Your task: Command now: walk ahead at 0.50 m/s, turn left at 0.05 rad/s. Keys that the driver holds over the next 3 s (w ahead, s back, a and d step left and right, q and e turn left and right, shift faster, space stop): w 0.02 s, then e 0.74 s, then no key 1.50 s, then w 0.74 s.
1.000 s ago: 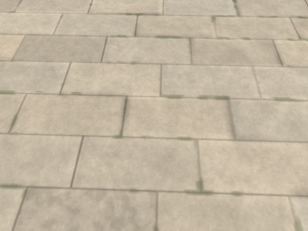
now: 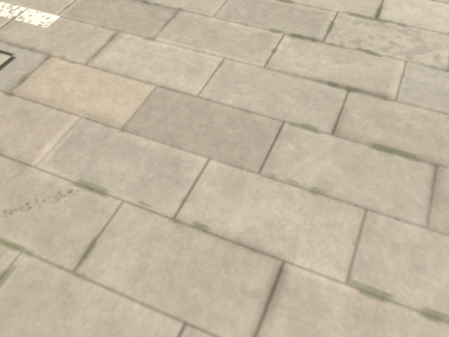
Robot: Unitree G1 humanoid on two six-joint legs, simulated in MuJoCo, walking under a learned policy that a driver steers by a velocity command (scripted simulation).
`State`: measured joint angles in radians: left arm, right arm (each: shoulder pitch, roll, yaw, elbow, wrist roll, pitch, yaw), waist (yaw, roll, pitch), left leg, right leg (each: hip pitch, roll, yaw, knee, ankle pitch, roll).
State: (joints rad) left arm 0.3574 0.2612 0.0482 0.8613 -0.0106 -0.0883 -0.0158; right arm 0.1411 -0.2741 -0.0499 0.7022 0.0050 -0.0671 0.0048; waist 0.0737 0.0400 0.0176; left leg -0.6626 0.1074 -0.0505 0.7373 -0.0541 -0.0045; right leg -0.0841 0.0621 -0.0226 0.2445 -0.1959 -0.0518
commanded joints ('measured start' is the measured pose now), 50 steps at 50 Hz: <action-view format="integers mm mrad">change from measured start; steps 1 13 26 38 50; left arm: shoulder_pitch -1 -1 -121 -179 -218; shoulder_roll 181 154 125 195 158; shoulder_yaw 41 34 52 64 37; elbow -48 -86 -210 -280 -258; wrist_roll -11 -18 3 11 7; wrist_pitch -7 65 150 92 115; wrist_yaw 7 38 11 48 36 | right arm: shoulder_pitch -108 57 -83 -65 -14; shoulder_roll -36 -101 -180 -123 -87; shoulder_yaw -2 -27 -62 -65 -36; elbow -86 -55 18 37 67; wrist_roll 8 -11 2 -8 -1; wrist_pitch -20 20 49 70 55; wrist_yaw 11 -11 -30 -47 -7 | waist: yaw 8 -105 -56 -89 -87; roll -104 66 81 -160 -174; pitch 15 -212 -103 -147 -95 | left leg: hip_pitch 76 681 444 46 412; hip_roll -34 236 245 -97 -104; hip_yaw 39 -193 84 -9 44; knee -128 -333 -449 369 -286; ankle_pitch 124 407 25 -315 -147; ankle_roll -4 254 207 -52 -26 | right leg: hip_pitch -40 -601 -291 -47 -144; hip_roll -244 -122 -144 -275 -230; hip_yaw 122 93 -13 318 354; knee -94 1004 507 112 176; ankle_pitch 233 -387 -107 410 220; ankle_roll -149 123 63 -171 -138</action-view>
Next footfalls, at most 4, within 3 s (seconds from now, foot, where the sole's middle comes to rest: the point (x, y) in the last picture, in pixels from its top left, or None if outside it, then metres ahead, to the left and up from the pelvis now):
0.16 left None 0.28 0.15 -0.78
0.58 right None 0.21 -0.11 -0.78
1.02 left None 0.29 0.12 -0.78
2.56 right None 0.25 -0.14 -0.78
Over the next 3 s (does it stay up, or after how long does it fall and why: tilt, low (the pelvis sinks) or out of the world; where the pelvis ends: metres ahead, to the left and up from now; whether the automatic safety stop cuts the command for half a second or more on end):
stays up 0.43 -0.11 -0.02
